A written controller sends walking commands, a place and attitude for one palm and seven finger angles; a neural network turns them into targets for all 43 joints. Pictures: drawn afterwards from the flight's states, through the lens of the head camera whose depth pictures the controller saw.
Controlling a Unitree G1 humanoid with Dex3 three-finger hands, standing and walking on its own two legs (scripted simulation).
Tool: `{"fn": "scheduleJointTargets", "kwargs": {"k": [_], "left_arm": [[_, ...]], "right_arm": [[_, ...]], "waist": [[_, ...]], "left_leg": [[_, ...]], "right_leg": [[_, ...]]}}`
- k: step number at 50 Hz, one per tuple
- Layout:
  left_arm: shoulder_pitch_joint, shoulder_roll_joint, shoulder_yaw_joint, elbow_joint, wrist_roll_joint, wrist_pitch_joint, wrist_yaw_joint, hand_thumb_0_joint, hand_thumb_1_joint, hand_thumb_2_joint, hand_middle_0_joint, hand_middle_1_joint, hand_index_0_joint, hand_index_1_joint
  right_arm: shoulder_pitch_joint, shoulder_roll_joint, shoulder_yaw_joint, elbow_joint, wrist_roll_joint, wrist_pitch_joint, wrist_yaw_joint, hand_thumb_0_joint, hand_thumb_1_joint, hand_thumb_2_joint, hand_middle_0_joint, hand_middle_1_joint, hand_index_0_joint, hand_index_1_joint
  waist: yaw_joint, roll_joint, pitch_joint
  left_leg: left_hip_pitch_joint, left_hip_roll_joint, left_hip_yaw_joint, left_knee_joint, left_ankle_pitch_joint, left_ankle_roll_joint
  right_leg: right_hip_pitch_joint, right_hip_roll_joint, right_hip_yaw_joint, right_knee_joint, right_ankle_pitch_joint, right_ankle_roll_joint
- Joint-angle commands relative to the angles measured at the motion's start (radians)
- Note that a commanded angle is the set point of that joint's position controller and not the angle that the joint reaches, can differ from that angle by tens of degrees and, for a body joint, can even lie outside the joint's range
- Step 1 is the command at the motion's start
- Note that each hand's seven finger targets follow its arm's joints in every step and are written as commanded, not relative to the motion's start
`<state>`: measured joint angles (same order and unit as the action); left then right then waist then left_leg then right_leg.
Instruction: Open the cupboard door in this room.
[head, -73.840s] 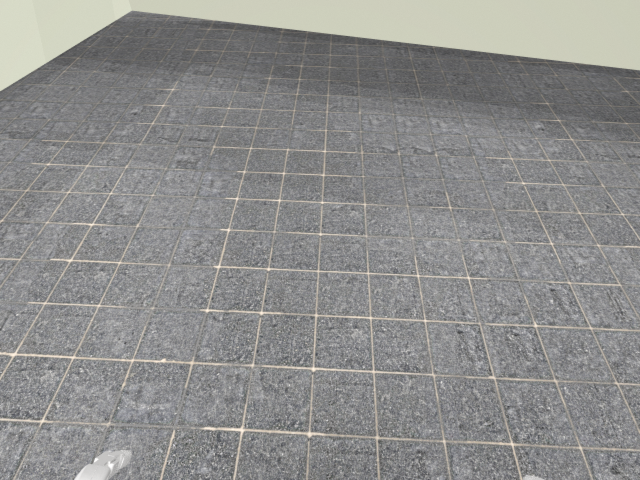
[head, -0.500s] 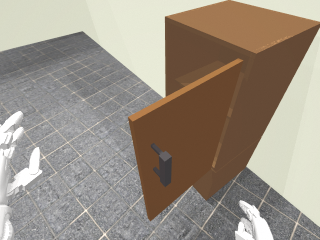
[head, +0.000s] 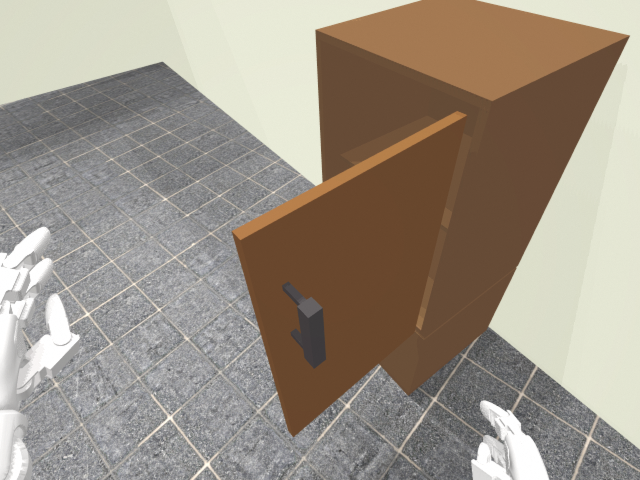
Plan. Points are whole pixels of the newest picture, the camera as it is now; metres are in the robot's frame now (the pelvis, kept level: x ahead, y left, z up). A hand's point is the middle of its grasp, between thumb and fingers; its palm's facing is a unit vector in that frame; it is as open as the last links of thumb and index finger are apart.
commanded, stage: step back with the hand held close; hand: left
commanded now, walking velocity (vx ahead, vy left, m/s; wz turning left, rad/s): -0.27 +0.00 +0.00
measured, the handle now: (303, 324) +0.31 +0.07 +0.03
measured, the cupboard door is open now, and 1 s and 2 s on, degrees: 93 93 93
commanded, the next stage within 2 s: stop stepping back and stand still in 1.06 s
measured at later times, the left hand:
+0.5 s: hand (14, 399) +0.14 +0.29 +0.15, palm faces +0.37 -0.78 -0.50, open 7.4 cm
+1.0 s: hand out of the picture +0.03 +0.32 +0.15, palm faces +0.44 -0.78 -0.45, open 7.4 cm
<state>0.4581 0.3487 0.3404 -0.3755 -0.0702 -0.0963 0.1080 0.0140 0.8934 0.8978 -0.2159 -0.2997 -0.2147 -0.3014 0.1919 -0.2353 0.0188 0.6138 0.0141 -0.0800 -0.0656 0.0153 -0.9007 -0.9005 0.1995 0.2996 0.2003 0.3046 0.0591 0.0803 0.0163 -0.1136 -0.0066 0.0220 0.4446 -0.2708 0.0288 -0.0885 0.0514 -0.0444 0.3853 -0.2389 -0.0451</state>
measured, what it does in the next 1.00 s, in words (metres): walks backwards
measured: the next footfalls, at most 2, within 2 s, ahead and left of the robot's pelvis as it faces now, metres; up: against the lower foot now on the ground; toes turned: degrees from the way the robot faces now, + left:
right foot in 1.38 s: -0.42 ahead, -0.01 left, +0.00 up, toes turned -10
left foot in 1.48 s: -0.17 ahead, +0.17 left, +0.00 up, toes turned -4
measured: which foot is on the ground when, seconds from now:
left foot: down 0.00-1.00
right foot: down 0.00-0.98, up 1.00-1.00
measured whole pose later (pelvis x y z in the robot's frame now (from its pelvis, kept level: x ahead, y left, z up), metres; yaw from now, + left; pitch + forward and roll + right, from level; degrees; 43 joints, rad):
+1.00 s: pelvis -0.16 +0.06 -0.03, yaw +4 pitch -1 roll -3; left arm 0.50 0.42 0.43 -0.58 -0.01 -0.25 0.15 0.01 0.89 0.90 -0.22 -0.30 -0.22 -0.30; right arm 0.18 -0.22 -0.01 0.59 0.00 -0.08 -0.06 0.01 -0.90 -0.90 0.20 0.30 0.20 0.30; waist -0.01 -0.01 0.08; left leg -0.51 -0.01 0.08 0.64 -0.14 0.08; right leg -0.44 0.05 0.06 0.71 -0.30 0.03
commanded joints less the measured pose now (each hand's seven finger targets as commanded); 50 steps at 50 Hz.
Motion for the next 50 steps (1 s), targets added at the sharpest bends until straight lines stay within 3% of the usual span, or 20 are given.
{"fn": "scheduleJointTargets", "kwargs": {"k": [1,8,11,14,18,24,27,31,33,35,37,39,42,43,45,46,47,48,49,50], "left_arm": [[-0.035,0.204,0.147,-0.166,0.01,-0.103,0.012,0.0,0.9,0.9,-0.2,-0.3,-0.2,-0.3],[0.059,0.248,0.181,-0.277,0.015,-0.108,0.031,0.0,0.9,0.9,-0.2,-0.3,-0.2,-0.3],[0.092,0.273,0.219,-0.3,0.013,-0.108,0.041,0.0,0.9,0.9,-0.2,-0.3,-0.2,-0.3],[0.112,0.281,0.237,-0.311,0.013,-0.113,0.05,0.0,0.9,0.9,-0.2,-0.3,-0.2,-0.3],[0.13,0.253,0.215,-0.307,0.018,-0.117,0.053,0.0,0.9,0.9,-0.2,-0.3,-0.2,-0.3],[0.072,0.233,0.205,-0.299,0.049,-0.143,0.058,0.0,0.9,0.9,-0.2,-0.3,-0.2,-0.3],[0.021,0.226,0.203,-0.309,0.068,-0.159,0.062,0.0,0.9,0.9,-0.2,-0.3,-0.2,-0.3],[-0.036,0.236,0.225,-0.347,0.083,-0.178,0.068,0.0,0.9,0.9,-0.2,-0.3,-0.2,-0.3],[-0.021,0.268,0.256,-0.364,0.078,-0.187,0.068,0.0,0.9,0.9,-0.2,-0.3,-0.2,-0.3],[0.017,0.241,0.252,-0.34,0.077,-0.194,0.059,0.0,0.9,0.9,-0.2,-0.3,-0.2,-0.3],[0.035,0.226,0.242,-0.335,0.06,-0.197,0.053,0.0,0.9,0.9,-0.2,-0.3,-0.2,-0.3],[-0.003,0.219,0.219,-0.359,0.052,-0.2,0.052,0.0,0.9,0.9,-0.2,-0.3,-0.2,-0.3],[-0.024,0.228,0.194,-0.356,0.049,-0.201,0.062,0.0,0.9,0.9,-0.2,-0.3,-0.2,-0.3],[-0.027,0.241,0.198,-0.366,0.049,-0.205,0.068,0.0,0.9,0.9,-0.2,-0.3,-0.2,-0.3],[-0.018,0.263,0.211,-0.367,0.048,-0.201,0.071,0.0,0.9,0.9,-0.2,-0.3,-0.2,-0.3],[-0.009,0.278,0.23,-0.371,0.043,-0.197,0.069,0.0,0.9,0.9,-0.2,-0.3,-0.2,-0.3],[-0.025,0.279,0.233,-0.409,0.039,-0.203,0.064,0.0,0.9,0.9,-0.2,-0.3,-0.2,-0.3],[-0.025,0.298,0.263,-0.437,0.045,-0.212,0.067,0.0,0.9,0.9,-0.2,-0.3,-0.2,-0.3],[-0.005,0.297,0.29,-0.452,0.048,-0.222,0.069,0.0,0.9,0.9,-0.2,-0.3,-0.2,-0.3],[-0.006,0.311,0.31,-0.448,0.053,-0.225,0.072,0.0,0.9,0.9,-0.2,-0.3,-0.2,-0.3]], "right_arm": [[-0.113,-0.11,-0.051,-0.168,-0.001,-0.018,-0.003,0.0,-0.9,-0.9,0.2,0.3,0.2,0.3],[-0.116,-0.121,-0.071,-0.204,0.006,0.031,-0.009,0.0,-0.9,-0.9,0.2,0.3,0.2,0.3],[-0.115,-0.111,-0.076,-0.225,0.011,0.048,-0.015,0.0,-0.9,-0.9,0.2,0.3,0.2,0.3],[-0.116,-0.107,-0.077,-0.233,0.01,0.055,-0.021,0.0,-0.9,-0.9,0.2,0.3,0.2,0.3],[-0.109,-0.118,-0.079,-0.236,0.007,0.051,-0.021,0.0,-0.9,-0.9,0.2,0.3,0.2,0.3],[-0.086,-0.135,-0.078,-0.24,0.003,0.018,-0.023,0.0,-0.9,-0.9,0.2,0.3,0.2,0.3],[-0.066,-0.143,-0.08,-0.237,-0.002,-0.002,-0.023,0.0,-0.9,-0.9,0.2,0.3,0.2,0.3],[-0.071,-0.137,-0.079,-0.23,-0.009,-0.03,-0.03,0.0,-0.9,-0.9,0.2,0.3,0.2,0.3],[-0.068,-0.129,-0.081,-0.226,-0.012,-0.044,-0.027,0.0,-0.9,-0.9,0.2,0.3,0.2,0.3],[-0.071,-0.126,-0.082,-0.223,-0.008,-0.055,-0.019,0.0,-0.9,-0.9,0.2,0.3,0.2,0.3],[-0.06,-0.118,-0.079,-0.211,-0.01,-0.057,-0.01,0.0,-0.9,-0.9,0.2,0.3,0.2,0.3],[-0.056,-0.113,-0.087,-0.195,-0.008,-0.063,-0.004,0.0,-0.9,-0.9,0.2,0.3,0.2,0.3],[-0.043,-0.102,-0.089,-0.163,-0.012,-0.056,0.006,0.0,-0.9,-0.9,0.2,0.3,0.2,0.3],[-0.043,-0.098,-0.088,-0.147,-0.015,-0.057,0.008,0.0,-0.9,-0.9,0.2,0.3,0.2,0.3],[-0.038,-0.084,-0.081,-0.15,-0.009,-0.047,0.01,0.0,-0.9,-0.9,0.2,0.3,0.2,0.3],[-0.047,-0.089,-0.081,-0.156,-0.004,-0.041,0.007,0.0,-0.9,-0.9,0.2,0.3,0.2,0.3],[-0.062,-0.108,-0.082,-0.169,-0.004,-0.042,0.001,0.0,-0.9,-0.9,0.2,0.3,0.2,0.3],[-0.097,-0.13,-0.088,-0.177,-0.01,-0.051,-0.012,0.0,-0.9,-0.9,0.2,0.3,0.2,0.3],[-0.102,-0.116,-0.087,-0.181,-0.022,-0.072,-0.013,0.0,-0.9,-0.9,0.2,0.3,0.2,0.3],[-0.076,-0.088,-0.086,-0.164,-0.035,-0.092,-0.009,0.0,-0.9,-0.9,0.2,0.3,0.2,0.3]], "waist": [[-0.044,-0.106,-0.057],[-0.047,-0.054,-0.205],[-0.047,-0.091,-0.219],[-0.046,-0.055,-0.204],[-0.048,-0.003,-0.152],[-0.058,-0.006,-0.036],[-0.065,-0.017,-0.023],[-0.054,0.066,-0.056],[-0.049,0.072,-0.092],[-0.054,0.07,-0.061],[-0.061,0.022,-0.028],[-0.072,-0.112,-0.057],[-0.082,-0.202,-0.055],[-0.088,-0.212,-0.068],[-0.094,-0.263,-0.107],[-0.094,-0.221,-0.094],[-0.089,-0.099,-0.066],[-0.073,0.124,-0.061],[-0.065,0.302,-0.138],[-0.071,0.222,-0.159]], "left_leg": [[-0.007,0.039,-0.045,0.014,0.176,0.018],[-0.031,0.08,-0.049,0.011,0.402,0.007],[-0.061,0.09,-0.055,0.013,0.423,0.004],[-0.115,0.098,-0.074,-0.006,0.388,0.006],[-0.229,0.113,-0.105,-0.045,0.231,0.023],[-0.542,0.146,-0.157,-0.138,-0.31,0.073],[-0.603,0.152,-0.179,-0.124,-0.434,0.085],[-0.709,0.239,-0.267,-0.236,-0.508,0.115],[-0.645,0.245,-0.252,-0.211,-0.428,0.112],[-0.676,0.247,-0.226,-0.192,-0.487,0.112],[-0.602,0.196,-0.187,-0.136,-0.424,0.075],[-0.433,0.11,-0.111,0.019,-0.333,0.027],[-0.18,0.029,-0.051,0.312,-0.192,-0.025],[-0.108,0.018,-0.041,0.373,-0.141,-0.03],[-0.107,0.017,-0.044,0.289,-0.09,-0.024],[-0.11,0.03,-0.061,0.184,-0.082,-0.015],[-0.181,0.09,-0.148,0.027,-0.127,0.012],[-0.32,0.21,-0.275,-0.135,-0.174,0.052],[-0.462,0.381,-0.447,-0.329,-0.348,0.116],[-0.501,0.418,-0.447,-0.37,-0.395,0.119]], "right_leg": [[-0.088,-0.149,0.195,-0.101,0.368,0.022],[-0.003,-0.145,0.145,0.034,0.551,0.03],[-0.003,-0.134,0.145,0.066,0.548,0.03],[-0.005,-0.125,0.143,0.085,0.481,0.029],[-0.015,-0.105,0.141,0.095,0.324,0.034],[0.032,-0.076,0.166,0.144,0.027,0.044],[0.01,-0.072,0.178,0.161,-0.099,0.041],[0.127,-0.007,0.092,0.386,0.002,0.062],[0.108,-0.008,0.096,0.398,0.027,0.059],[0.103,-0.001,0.12,0.38,-0.048,0.052],[0.004,-0.02,0.156,0.267,-0.033,0.017],[-0.183,-0.091,0.281,0.121,-0.075,-0.013],[-0.503,-0.246,0.44,-0.096,-0.283,-0.084],[-0.555,-0.278,0.448,-0.11,-0.204,-0.096],[-0.484,-0.255,0.347,-0.049,-0.06,-0.059],[-0.487,-0.206,0.297,0.005,-0.052,-0.028],[-0.463,-0.119,0.23,0.11,-0.095,0.015],[-0.35,-0.019,0.136,0.31,-0.109,0.053],[-0.186,0.059,0.066,0.665,-0.249,0.074],[-0.156,0.053,0.121,0.889,-0.281,0.064]]}}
